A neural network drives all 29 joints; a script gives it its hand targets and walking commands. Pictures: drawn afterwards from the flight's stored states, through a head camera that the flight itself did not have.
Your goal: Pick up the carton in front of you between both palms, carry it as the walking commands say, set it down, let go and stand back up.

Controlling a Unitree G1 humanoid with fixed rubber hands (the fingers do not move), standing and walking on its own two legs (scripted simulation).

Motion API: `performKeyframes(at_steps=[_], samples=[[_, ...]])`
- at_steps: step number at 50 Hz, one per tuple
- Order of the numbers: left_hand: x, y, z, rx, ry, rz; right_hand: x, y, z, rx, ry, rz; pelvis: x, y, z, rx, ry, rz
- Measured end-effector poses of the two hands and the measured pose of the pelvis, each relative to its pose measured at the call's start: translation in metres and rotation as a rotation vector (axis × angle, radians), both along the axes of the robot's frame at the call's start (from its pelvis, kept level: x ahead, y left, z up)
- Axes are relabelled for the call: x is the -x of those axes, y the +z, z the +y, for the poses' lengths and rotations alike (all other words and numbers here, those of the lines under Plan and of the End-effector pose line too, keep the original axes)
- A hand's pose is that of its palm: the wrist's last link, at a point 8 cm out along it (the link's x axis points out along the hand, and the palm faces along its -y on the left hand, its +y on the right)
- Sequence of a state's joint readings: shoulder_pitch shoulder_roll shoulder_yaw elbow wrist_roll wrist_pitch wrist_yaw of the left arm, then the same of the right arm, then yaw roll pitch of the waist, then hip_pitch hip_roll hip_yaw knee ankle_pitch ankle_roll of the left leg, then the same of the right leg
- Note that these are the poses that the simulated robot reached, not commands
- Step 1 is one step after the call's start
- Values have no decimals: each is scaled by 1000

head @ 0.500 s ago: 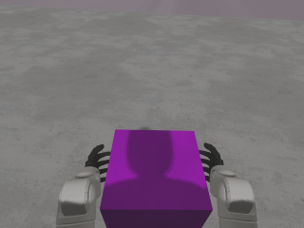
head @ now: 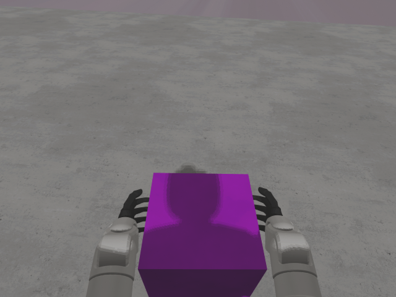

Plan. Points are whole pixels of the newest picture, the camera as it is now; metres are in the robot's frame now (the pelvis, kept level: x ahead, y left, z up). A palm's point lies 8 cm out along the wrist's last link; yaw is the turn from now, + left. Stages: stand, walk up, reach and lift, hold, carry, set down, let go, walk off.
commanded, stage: carry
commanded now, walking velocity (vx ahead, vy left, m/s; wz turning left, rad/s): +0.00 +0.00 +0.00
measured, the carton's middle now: (199, 242) +0.29 +0.00 -0.05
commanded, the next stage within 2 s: hold in 0.32 s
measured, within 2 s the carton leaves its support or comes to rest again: neither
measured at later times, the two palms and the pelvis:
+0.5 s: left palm (120, 235) +0.26 +0.16 +0.04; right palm (272, 230) +0.27 -0.14 +0.04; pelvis -0.02 +0.00 +0.01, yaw +2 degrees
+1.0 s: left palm (119, 242) +0.24 +0.15 +0.04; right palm (273, 227) +0.27 -0.14 +0.05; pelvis -0.06 -0.02 -0.01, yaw +5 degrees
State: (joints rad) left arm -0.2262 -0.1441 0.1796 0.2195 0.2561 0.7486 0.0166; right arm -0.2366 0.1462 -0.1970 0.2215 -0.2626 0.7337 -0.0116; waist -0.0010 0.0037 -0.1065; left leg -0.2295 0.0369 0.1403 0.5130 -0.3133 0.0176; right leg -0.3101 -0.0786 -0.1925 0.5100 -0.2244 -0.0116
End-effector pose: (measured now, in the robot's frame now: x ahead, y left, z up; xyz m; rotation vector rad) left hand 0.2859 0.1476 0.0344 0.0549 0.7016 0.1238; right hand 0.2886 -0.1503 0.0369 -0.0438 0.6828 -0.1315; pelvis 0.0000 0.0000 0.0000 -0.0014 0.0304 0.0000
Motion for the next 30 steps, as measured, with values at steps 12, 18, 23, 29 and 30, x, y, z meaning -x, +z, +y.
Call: performKeyframes(at_steps=[12, 18, 23, 29, 30], samples=[[2, 7, 2, 6, 8, -50, 1, 6, 1, -9, -2, -50, 6, -1, 1, 0, 1, 10], [9, 5, 2, 2, 4, -27, 9, 4, 2, -7, -2, -27, 7, 2, 2, 6, -1, -34], [21, 5, 5, -2, 8, -17, 18, 5, 5, 6, 16, -18, 13, 7, 1, 2, 29, -105], [38, 8, 13, 0, 52, -25, 22, 8, 13, 1, 54, -26, 24, 8, -2, -4, 50, -146], [40, 9, 14, 0, 58, -27, 23, 9, 14, 0, 59, -28, 26, 8, -3, -4, 52, -152]])
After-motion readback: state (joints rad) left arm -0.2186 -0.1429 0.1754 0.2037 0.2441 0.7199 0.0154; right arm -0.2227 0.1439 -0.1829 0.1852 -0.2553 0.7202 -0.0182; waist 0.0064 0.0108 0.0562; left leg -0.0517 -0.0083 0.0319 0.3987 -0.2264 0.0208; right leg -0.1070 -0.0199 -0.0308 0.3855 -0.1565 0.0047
